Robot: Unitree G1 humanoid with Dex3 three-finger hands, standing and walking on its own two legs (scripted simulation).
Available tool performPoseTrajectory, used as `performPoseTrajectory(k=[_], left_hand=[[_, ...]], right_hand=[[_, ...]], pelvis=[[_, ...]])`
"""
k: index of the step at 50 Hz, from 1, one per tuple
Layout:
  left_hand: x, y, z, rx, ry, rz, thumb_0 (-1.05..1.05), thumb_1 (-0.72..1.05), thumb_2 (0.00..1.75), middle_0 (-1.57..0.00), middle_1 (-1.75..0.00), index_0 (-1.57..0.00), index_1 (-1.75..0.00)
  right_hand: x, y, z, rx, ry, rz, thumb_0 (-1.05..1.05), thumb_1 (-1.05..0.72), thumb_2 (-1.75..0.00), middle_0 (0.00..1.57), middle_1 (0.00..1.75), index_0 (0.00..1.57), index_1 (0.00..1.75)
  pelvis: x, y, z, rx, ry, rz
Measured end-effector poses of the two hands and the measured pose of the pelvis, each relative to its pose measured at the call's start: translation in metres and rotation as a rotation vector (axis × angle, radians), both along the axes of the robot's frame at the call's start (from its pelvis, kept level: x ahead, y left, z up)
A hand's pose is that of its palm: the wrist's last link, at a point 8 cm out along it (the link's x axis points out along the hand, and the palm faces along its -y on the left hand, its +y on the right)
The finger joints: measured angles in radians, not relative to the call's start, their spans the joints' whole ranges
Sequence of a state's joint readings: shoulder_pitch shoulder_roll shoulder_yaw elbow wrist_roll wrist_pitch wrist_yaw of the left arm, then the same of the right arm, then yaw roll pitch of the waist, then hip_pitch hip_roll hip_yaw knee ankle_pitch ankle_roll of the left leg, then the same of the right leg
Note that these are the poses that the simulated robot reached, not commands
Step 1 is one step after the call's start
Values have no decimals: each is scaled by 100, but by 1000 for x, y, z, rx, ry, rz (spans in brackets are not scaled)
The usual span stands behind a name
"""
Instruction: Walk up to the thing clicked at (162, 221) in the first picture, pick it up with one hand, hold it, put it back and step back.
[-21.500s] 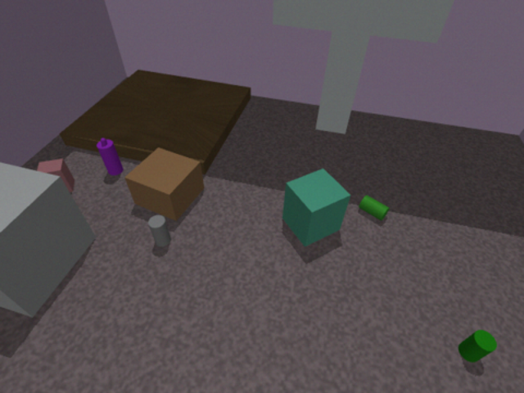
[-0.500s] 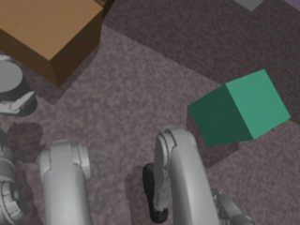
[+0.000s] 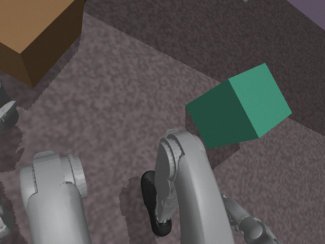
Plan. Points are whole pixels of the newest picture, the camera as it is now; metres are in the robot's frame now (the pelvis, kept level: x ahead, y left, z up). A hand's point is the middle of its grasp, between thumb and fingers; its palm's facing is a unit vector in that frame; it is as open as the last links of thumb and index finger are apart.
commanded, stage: lower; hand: left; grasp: from the side
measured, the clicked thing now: out of the picture +0.45 +0.28 -0.14
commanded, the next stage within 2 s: loosen in 1.20 s
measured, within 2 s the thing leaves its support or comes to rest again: rests again in 1.28 s
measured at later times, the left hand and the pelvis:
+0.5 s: hand out of the picture +0.46 +0.28 -0.16, palm faces +0.35 -0.94 +0.02, open 10.2 cm; pelvis -0.01 +0.01 -0.01, yaw -3 degrees
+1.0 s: hand out of the picture +0.46 +0.27 -0.18, palm faces +0.36 -0.93 +0.01, open 10.2 cm; pelvis -0.01 +0.02 -0.01, yaw -5 degrees
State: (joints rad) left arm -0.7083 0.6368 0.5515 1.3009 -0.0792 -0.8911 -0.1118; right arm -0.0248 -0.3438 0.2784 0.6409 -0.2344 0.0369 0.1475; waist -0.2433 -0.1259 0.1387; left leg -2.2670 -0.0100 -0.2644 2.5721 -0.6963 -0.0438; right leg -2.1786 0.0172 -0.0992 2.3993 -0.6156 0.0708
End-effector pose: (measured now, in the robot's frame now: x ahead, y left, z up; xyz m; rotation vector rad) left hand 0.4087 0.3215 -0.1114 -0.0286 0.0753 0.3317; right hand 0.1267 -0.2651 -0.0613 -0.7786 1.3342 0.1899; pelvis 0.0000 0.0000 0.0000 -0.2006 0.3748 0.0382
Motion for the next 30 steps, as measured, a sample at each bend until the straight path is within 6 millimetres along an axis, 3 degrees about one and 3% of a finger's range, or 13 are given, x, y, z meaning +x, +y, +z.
performPoseTrajectory(k=[9,30], left_hand=[[6,3,-25,4,-20,27,1,-35,104,-76,-94,-71,-93],[11,-1,-53,9,-20,27,1,-35,104,-77,-93,-71,-93]], right_hand=[[-9,2,9,-63,48,57,0,-93,-90,21,30,21,30],[-8,19,25,-133,81,168,-1,-92,-90,21,30,21,30]], pelvis=[[-2,5,-5,-30,-39,-13],[-7,16,-9,-92,-104,-34]])
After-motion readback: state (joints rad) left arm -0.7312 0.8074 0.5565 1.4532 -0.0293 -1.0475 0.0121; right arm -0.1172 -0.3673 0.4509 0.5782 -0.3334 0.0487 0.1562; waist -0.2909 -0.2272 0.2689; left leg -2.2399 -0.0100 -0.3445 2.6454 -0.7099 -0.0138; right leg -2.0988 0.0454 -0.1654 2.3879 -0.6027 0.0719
